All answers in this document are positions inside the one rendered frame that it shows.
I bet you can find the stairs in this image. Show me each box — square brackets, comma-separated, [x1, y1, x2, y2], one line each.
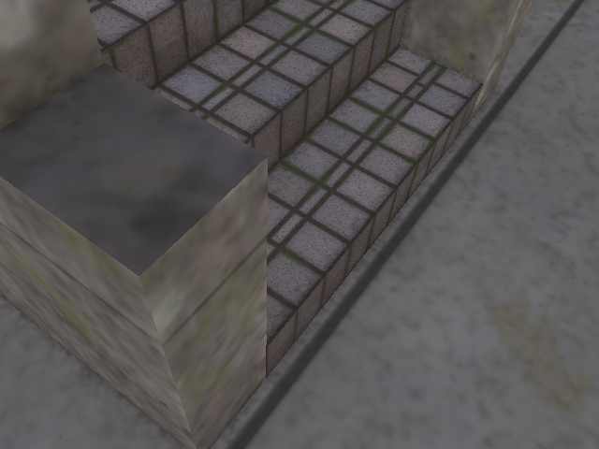
[87, 0, 483, 378]

